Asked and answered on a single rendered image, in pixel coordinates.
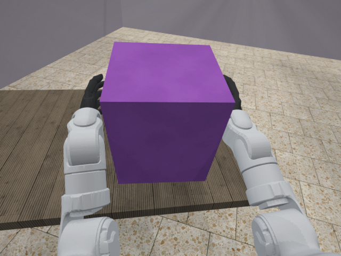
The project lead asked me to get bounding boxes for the robot right forearm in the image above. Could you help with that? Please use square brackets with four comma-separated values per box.
[222, 109, 320, 248]

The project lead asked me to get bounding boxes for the robot left forearm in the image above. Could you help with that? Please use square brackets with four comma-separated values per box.
[57, 107, 110, 256]

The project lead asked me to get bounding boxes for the right robot hand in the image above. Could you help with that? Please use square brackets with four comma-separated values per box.
[223, 75, 242, 110]

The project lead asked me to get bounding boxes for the table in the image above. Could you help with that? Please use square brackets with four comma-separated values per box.
[0, 89, 250, 230]

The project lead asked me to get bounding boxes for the robot left upper arm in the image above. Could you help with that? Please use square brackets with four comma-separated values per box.
[58, 217, 120, 256]

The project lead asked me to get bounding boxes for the robot right upper arm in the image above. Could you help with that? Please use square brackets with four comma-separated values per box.
[251, 208, 341, 256]

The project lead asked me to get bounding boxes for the left robot hand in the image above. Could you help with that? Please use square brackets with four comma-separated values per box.
[80, 74, 104, 115]

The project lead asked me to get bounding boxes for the carton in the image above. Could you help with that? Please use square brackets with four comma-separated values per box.
[100, 42, 236, 184]

